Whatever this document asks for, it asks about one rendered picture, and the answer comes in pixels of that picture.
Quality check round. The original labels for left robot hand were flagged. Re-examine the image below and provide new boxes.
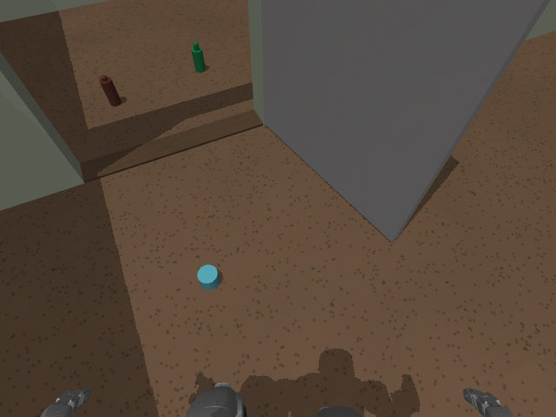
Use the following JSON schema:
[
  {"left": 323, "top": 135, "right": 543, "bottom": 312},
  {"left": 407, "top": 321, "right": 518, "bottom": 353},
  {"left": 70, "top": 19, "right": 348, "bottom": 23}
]
[{"left": 40, "top": 387, "right": 91, "bottom": 417}]

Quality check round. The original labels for right robot hand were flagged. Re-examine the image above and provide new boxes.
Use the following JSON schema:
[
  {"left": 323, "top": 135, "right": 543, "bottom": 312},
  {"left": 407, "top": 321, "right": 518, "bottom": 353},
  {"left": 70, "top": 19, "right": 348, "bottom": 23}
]
[{"left": 463, "top": 388, "right": 515, "bottom": 417}]

